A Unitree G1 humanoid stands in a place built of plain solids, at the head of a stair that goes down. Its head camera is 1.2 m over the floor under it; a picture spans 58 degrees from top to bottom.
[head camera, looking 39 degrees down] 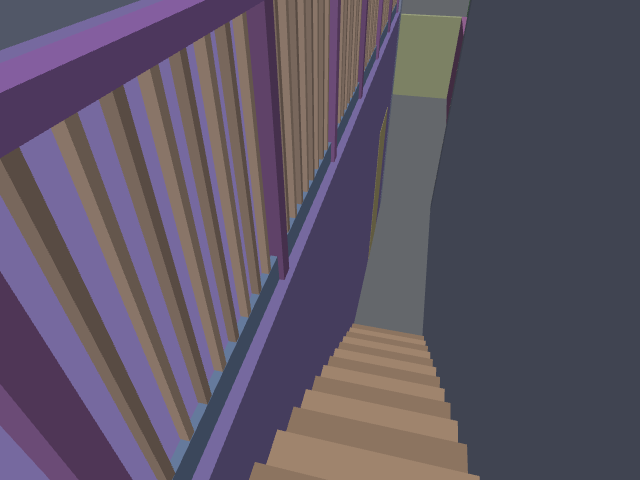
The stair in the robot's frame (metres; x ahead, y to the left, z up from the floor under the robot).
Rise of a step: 0.20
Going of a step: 0.23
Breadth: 0.84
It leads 13 degrees to the right of straight ahead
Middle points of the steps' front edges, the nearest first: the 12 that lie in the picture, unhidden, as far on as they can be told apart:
0.84 -0.22 -0.60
1.06 -0.28 -0.80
1.28 -0.33 -1.00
1.50 -0.38 -1.20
1.72 -0.43 -1.40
1.94 -0.48 -1.60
2.17 -0.53 -1.80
2.39 -0.59 -2.00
2.61 -0.64 -2.20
2.83 -0.69 -2.40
3.05 -0.74 -2.60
3.27 -0.79 -2.80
